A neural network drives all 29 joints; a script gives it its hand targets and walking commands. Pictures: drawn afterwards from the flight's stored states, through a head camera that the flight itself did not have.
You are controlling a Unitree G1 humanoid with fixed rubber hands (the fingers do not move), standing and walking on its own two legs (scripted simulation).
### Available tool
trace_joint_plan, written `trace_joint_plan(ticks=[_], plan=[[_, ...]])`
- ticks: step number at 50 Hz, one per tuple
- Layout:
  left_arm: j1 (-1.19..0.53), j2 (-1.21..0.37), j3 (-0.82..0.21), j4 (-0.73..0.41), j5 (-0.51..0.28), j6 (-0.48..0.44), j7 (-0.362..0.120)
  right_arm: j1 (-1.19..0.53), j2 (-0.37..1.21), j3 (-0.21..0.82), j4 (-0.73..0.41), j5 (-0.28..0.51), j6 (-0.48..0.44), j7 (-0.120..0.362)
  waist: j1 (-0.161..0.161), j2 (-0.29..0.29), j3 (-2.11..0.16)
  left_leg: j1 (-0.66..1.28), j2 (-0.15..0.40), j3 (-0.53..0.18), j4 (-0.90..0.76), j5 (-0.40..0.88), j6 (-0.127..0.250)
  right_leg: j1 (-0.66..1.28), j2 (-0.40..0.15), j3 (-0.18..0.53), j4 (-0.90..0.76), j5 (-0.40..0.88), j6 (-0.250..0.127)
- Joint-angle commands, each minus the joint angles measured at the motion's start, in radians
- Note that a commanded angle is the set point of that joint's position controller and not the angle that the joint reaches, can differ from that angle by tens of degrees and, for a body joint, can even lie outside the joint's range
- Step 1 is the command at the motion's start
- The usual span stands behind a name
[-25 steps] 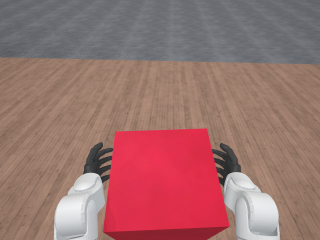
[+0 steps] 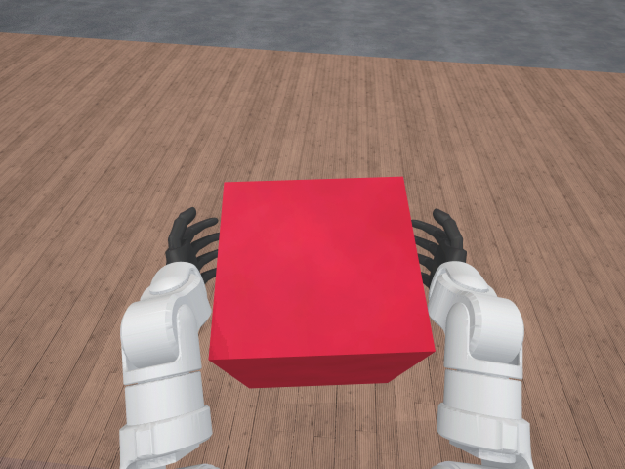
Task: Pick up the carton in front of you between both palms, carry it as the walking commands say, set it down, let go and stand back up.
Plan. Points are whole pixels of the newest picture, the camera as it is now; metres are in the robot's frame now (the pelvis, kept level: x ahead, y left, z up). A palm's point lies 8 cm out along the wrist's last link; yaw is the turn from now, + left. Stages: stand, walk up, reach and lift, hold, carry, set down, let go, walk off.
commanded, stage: carry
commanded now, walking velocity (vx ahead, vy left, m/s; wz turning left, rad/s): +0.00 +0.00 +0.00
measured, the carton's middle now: (316, 295) +0.35 +0.00 +0.02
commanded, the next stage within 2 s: none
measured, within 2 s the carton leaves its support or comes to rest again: neither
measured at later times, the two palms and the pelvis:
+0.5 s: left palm (175, 265) +0.35 +0.17 +0.10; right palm (439, 269) +0.34 -0.14 +0.10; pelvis +0.01 +0.02 +0.00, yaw -1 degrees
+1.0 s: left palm (163, 303) +0.30 +0.17 +0.10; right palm (444, 302) +0.30 -0.14 +0.10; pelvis -0.03 +0.01 -0.01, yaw +0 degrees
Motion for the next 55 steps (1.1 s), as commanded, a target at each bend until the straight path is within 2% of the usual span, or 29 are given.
trace_joint_plan(ticks=[1, 6, 10, 12, 14, 16, 17, 18, 19, 20, 21, 22, 23, 24, 25, 26, 27, 29, 30, 31, 32, 33, 35, 36, 37, 39, 43, 50, 55], plan=[[-0.491, -0.743, -0.66, -0.081, -0.159, 0.015, -0.005, -0.527, 0.715, 0.636, -0.095, 0.152, -0.009, 0.01, 0.0, 0.004, -0.47, 0.147, 0.029, -0.029, -0.026, 0.679, 0.002, 0.297, -0.055, 0.052, 0.014, 0.755, -0.024], [-0.454, -0.712, -0.658, -0.083, -0.147, 0.021, 0.002, -0.493, 0.679, 0.634, -0.106, 0.147, -0.004, 0.007, -0.006, 0.048, -0.466, 0.214, 0.053, -0.04, 0.018, 0.81, 0.013, 0.255, -0.032, 0.022, -0.047, 0.614, -0.004], [-0.451, -0.706, -0.653, -0.079, -0.144, 0.026, 0.003, -0.479, 0.677, 0.629, -0.098, 0.142, 0.001, 0.006, -0.005, -0.019, -0.476, 0.074, 0.031, -0.035, -0.014, 0.569, -0.004, 0.402, -0.085, 0.061, -0.001, 0.886, -0.032], [-0.449, -0.707, -0.65, -0.07, -0.141, 0.029, 0.002, -0.486, 0.679, 0.627, -0.094, 0.143, 0.004, 0.007, 0.002, -0.04, -0.469, 0.066, 0.017, -0.035, -0.08, 0.515, -0.008, 0.409, -0.096, 0.068, 0.021, 0.917, -0.045], [-0.454, -0.709, -0.647, -0.063, -0.139, 0.03, 0.003, -0.497, 0.682, 0.627, -0.091, 0.145, 0.005, 0.009, -0.001, -0.001, -0.464, 0.185, 0.033, -0.039, -0.089, 0.712, -0.004, 0.294, -0.072, 0.046, 0.042, 0.745, -0.028], [-0.47, -0.717, -0.652, -0.066, -0.142, 0.028, 0.003, -0.498, 0.683, 0.624, -0.087, 0.141, 0.004, 0.01, -0.016, 0.091, -0.457, 0.355, 0.089, -0.056, -0.003, 1.054, 0.02, 0.103, -0.023, -0.004, 0.018, 0.415, 0.011], [-0.476, -0.724, -0.654, -0.066, -0.143, 0.027, 0.003, -0.5, 0.686, 0.625, -0.087, 0.14, 0.002, 0.01, -0.021, 0.134, -0.446, 0.399, 0.114, -0.071, 0.018, 1.156, 0.039, 0.047, -0.001, -0.019, -0.046, 0.241, 0.025], [-0.48, -0.729, -0.654, -0.06, -0.143, 0.027, 0.003, -0.502, 0.687, 0.622, -0.085, 0.136, 0.001, 0.009, -0.025, 0.154, -0.433, 0.399, 0.123, -0.08, 0.024, 1.169, 0.051, 0.042, 0.01, -0.023, -0.105, 0.165, 0.03], [-0.48, -0.728, -0.65, -0.049, -0.139, 0.029, 0.004, -0.503, 0.683, 0.616, -0.079, 0.131, 0.002, 0.008, -0.025, 0.148, -0.42, 0.357, 0.118, -0.079, 0.03, 1.114, 0.051, 0.088, 0.008, -0.024, -0.143, 0.202, 0.032], [-0.475, -0.726, -0.646, -0.041, -0.138, 0.03, 0.003, -0.504, 0.681, 0.613, -0.077, 0.125, 0.001, 0.007, -0.018, 0.12, -0.425, 0.283, 0.104, -0.067, 0.054, 1.016, 0.042, 0.183, -0.008, -0.02, -0.149, 0.338, 0.029], [-0.475, -0.722, -0.643, -0.034, -0.139, 0.03, 0.003, -0.499, 0.679, 0.61, -0.071, 0.122, 0.001, 0.005, -0.01, 0.064, -0.438, 0.17, 0.08, -0.047, 0.086, 0.843, 0.023, 0.309, -0.041, 0.0, -0.112, 0.589, 0.018], [-0.465, -0.718, -0.64, -0.026, -0.137, 0.03, 0.003, -0.49, 0.678, 0.61, -0.063, 0.121, 0.002, 0.004, -0.001, -0.014, -0.47, 0.034, 0.054, -0.037, 0.106, 0.595, 0.001, 0.453, -0.105, 0.052, -0.043, 0.909, -0.016], [-0.449, -0.715, -0.634, -0.014, -0.134, 0.03, 0.005, -0.479, 0.681, 0.611, -0.054, 0.122, 0.004, 0.002, 0.005, -0.078, -0.479, -0.074, 0.021, -0.042, 0.029, 0.289, -0.013, 0.552, -0.162, 0.091, -0.004, 1.122, -0.058], [-0.447, -0.713, -0.627, -0.011, -0.13, 0.03, 0.005, -0.48, 0.688, 0.613, -0.053, 0.124, 0.004, 0.002, 0.004, -0.108, -0.474, -0.099, 0.003, -0.045, -0.075, 0.118, -0.013, 0.572, -0.182, 0.104, 0.006, 1.173, -0.077], [-0.452, -0.714, -0.622, -0.012, -0.126, 0.031, 0.006, -0.501, 0.695, 0.615, -0.054, 0.13, 0.006, 0.004, 0.007, -0.121, -0.461, -0.044, -0.004, -0.045, -0.164, 0.152, -0.007, 0.525, -0.173, 0.095, 0.008, 1.105, -0.073], [-0.464, -0.716, -0.621, -0.014, -0.124, 0.031, 0.005, -0.523, 0.698, 0.613, -0.055, 0.135, 0.008, 0.005, 0.006, -0.119, -0.443, 0.039, 0.001, -0.045, -0.199, 0.307, -0.004, 0.446, -0.15, 0.084, 0.011, 0.988, -0.057], [-0.47, -0.718, -0.621, -0.008, -0.122, 0.031, 0.005, -0.532, 0.697, 0.611, -0.048, 0.135, 0.008, 0.006, 0.005, -0.073, -0.433, 0.146, 0.024, -0.048, -0.172, 0.557, -0.002, 0.336, -0.12, 0.06, 0.029, 0.805, -0.033], [-0.477, -0.724, -0.625, -0.005, -0.123, 0.03, 0.007, -0.502, 0.692, 0.604, -0.024, 0.125, 0.008, 0.005, -0.013, 0.103, -0.451, 0.396, 0.119, -0.079, -0.028, 1.138, 0.031, 0.059, -0.045, 0.0, 0.051, 0.296, 0.019], [-0.471, -0.73, -0.623, 0.0, -0.125, 0.029, 0.008, -0.494, 0.701, 0.607, -0.02, 0.126, 0.006, 0.005, -0.02, 0.156, -0.44, 0.444, 0.159, -0.104, -0.005, 1.282, 0.063, -0.02, -0.014, -0.012, 0.018, 0.065, 0.034], [-0.485, -0.74, -0.628, -0.009, -0.129, 0.028, 0.008, -0.498, 0.706, 0.603, -0.024, 0.123, 0.002, 0.005, -0.027, 0.184, -0.427, 0.441, 0.169, -0.119, -0.002, 1.303, 0.084, -0.038, 0.003, -0.011, -0.036, -0.04, 0.038], [-0.514, -0.752, -0.638, -0.019, -0.135, 0.028, 0.006, -0.507, 0.71, 0.595, -0.02, 0.119, 0.001, 0.005, -0.027, 0.186, -0.407, 0.386, 0.158, -0.112, -0.007, 1.231, 0.085, 0.01, 0.004, -0.008, -0.088, 0.0, 0.037], [-0.52, -0.752, -0.636, -0.004, -0.136, 0.03, 0.005, -0.52, 0.707, 0.589, -0.018, 0.112, 0.002, 0.005, -0.018, 0.164, -0.399, 0.313, 0.14, -0.09, -0.004, 1.101, 0.072, 0.098, -0.011, -0.008, -0.122, 0.129, 0.036], [-0.503, -0.74, -0.623, 0.021, -0.135, 0.03, 0.004, -0.522, 0.698, 0.592, -0.026, 0.104, 0.002, 0.003, -0.012, 0.061, -0.446, 0.16, 0.093, -0.055, 0.031, 0.755, 0.03, 0.292, -0.091, 0.039, -0.041, 0.607, 0.009], [-0.501, -0.74, -0.624, 0.021, -0.135, 0.027, 0.005, -0.515, 0.701, 0.596, -0.026, 0.109, 0.002, 0.003, -0.013, 0.022, -0.48, 0.119, 0.078, -0.063, 0.012, 0.594, 0.014, 0.34, -0.135, 0.073, 0.002, 0.767, -0.02], [-0.506, -0.744, -0.624, 0.012, -0.138, 0.024, 0.006, -0.527, 0.705, 0.601, -0.036, 0.116, 0.002, 0.005, -0.009, -0.005, -0.49, 0.117, 0.073, -0.067, -0.01, 0.49, 0.01, 0.328, -0.147, 0.081, 0.003, 0.787, -0.032], [-0.52, -0.747, -0.621, 0.004, -0.14, 0.023, 0.004, -0.566, 0.717, 0.613, -0.047, 0.132, 0.003, 0.006, -0.004, -0.029, -0.473, 0.146, 0.073, -0.072, -0.021, 0.486, 0.012, 0.269, -0.136, 0.072, -0.006, 0.722, -0.023], [-0.467, -0.714, -0.592, 0.053, -0.113, 0.035, 0.007, -0.509, 0.695, 0.591, 0.01, 0.108, 0.012, -0.005, -0.007, 0.014, -0.461, 0.169, 0.113, -0.087, -0.006, 0.685, 0.027, 0.205, -0.104, 0.052, 0.002, 0.457, 0.003], [-0.554, -0.748, -0.591, 0.06, -0.123, 0.042, 0.004, -0.574, 0.727, 0.574, 0.036, 0.109, 0.02, -0.002, -0.003, 0.023, -0.403, 0.072, 0.093, -0.086, -0.051, 0.353, 0.03, 0.193, -0.127, 0.081, -0.035, 0.362, -0.008], [-0.551, -0.741, -0.576, 0.086, -0.114, 0.042, 0.008, -0.576, 0.724, 0.566, 0.059, 0.102, 0.02, -0.009, -0.003, 0.004, -0.391, 0.051, 0.091, -0.097, -0.067, 0.27, 0.036, 0.181, -0.128, 0.087, -0.061, 0.305, -0.008]])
